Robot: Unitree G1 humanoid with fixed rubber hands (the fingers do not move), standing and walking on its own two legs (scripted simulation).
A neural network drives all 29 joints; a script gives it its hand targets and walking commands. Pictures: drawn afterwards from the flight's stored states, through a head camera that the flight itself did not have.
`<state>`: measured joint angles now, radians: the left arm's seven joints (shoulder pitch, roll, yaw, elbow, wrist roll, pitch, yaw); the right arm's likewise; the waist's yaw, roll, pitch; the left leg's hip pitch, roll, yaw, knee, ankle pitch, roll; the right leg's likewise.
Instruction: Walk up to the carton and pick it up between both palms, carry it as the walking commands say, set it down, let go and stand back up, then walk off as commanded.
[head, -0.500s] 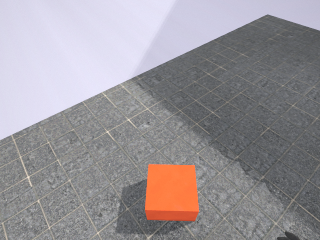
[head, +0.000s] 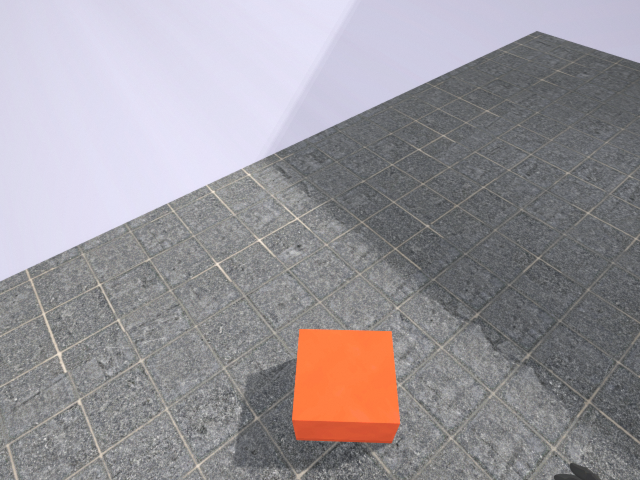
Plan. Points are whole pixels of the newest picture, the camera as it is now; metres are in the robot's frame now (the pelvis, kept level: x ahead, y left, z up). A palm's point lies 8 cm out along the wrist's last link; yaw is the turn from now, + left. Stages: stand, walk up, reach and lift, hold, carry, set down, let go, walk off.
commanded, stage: walk up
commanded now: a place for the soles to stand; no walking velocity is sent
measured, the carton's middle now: (344, 384) +0.51 -0.03 -0.65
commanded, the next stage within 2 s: none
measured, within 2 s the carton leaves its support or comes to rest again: neither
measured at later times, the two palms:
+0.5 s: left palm out of the picture +0.08 +0.34 -0.08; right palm out of the picture +0.11 -0.31 -0.09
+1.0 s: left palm out of the picture +0.08 +0.34 -0.08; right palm out of the picture +0.11 -0.31 -0.09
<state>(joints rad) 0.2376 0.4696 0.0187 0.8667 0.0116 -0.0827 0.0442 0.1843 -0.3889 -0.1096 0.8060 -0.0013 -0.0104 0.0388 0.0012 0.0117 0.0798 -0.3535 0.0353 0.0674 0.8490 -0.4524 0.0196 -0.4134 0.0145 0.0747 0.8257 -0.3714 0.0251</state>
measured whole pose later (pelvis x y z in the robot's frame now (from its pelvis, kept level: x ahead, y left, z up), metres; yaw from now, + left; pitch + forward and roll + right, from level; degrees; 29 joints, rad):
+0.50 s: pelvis +0.00 +0.00 +0.00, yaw +0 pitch -3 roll +0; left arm 0.24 0.47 0.02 0.87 0.01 -0.08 0.04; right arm 0.18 -0.39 -0.11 0.81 0.00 -0.01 0.04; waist 0.00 0.01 0.08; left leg -0.35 0.04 0.07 0.85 -0.45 0.02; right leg -0.41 0.02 0.07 0.83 -0.37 0.02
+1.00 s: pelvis +0.00 +0.00 +0.00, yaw +0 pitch -3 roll +0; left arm 0.24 0.47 0.02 0.87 0.01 -0.08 0.04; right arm 0.18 -0.39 -0.11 0.81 0.00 -0.01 0.04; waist 0.00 0.01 0.08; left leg -0.35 0.04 0.07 0.85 -0.45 0.02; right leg -0.41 0.02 0.08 0.83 -0.37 0.01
